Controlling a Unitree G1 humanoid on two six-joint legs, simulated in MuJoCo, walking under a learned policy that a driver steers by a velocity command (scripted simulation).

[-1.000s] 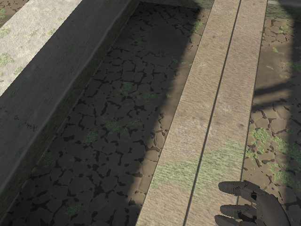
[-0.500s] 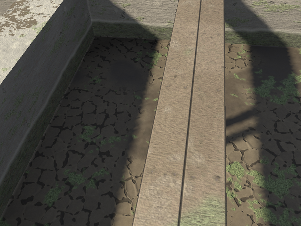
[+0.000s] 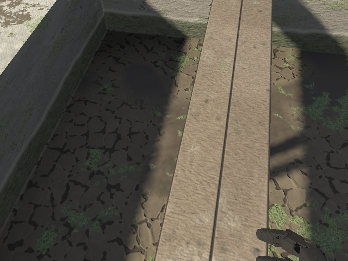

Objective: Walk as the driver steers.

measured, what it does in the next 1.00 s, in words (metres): walks ahead: right foot, then left foot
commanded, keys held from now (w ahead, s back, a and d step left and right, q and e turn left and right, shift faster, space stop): no key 0.94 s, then w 0.06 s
